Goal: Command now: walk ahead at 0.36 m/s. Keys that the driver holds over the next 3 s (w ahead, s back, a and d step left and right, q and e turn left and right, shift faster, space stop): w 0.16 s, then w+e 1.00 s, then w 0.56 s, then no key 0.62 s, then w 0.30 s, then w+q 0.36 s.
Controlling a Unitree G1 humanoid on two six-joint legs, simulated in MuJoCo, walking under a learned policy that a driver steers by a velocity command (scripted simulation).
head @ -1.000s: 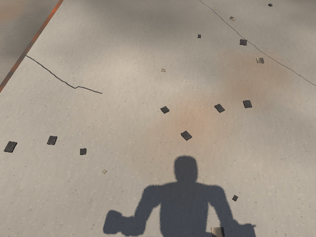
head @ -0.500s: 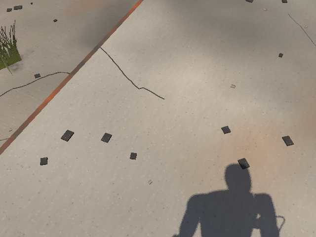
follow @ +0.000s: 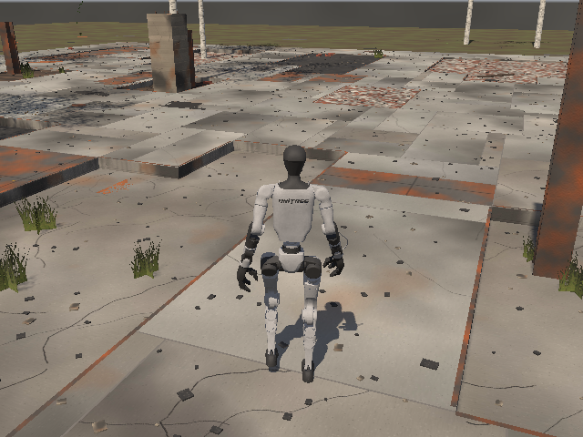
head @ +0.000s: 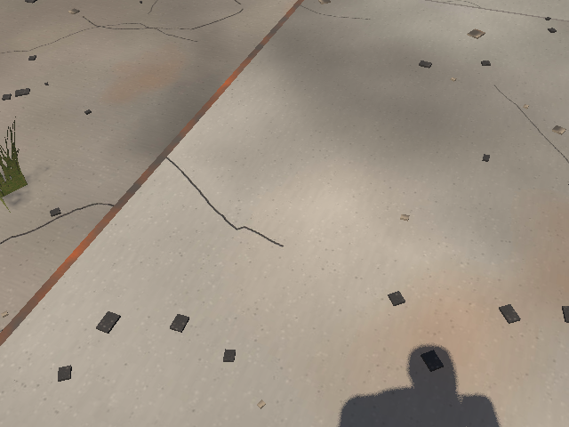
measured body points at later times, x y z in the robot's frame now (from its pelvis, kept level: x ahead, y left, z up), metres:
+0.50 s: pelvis +0.22 +0.06 +0.00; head +0.24 +0.07 +0.45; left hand +0.30 +0.32 -0.15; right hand +0.23 -0.19 -0.14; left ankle +0.20 +0.14 -0.75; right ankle +0.21 -0.07 -0.66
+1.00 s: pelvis +0.48 -0.02 -0.01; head +0.51 -0.04 +0.44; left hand +0.63 +0.21 -0.14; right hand +0.49 -0.31 -0.13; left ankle +0.56 +0.13 -0.67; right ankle +0.48 -0.05 -0.75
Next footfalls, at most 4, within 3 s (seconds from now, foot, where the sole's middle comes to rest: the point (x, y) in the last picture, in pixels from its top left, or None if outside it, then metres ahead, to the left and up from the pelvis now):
0.28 left None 0.24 0.14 -0.79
0.80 right None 0.51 -0.07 -0.79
1.34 left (341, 311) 0.87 -0.07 -0.79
1.84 right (450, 281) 0.97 -0.38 -0.79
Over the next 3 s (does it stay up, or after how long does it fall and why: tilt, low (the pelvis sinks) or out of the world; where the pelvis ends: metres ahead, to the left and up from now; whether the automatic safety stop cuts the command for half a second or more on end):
stays up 1.13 -0.40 -0.02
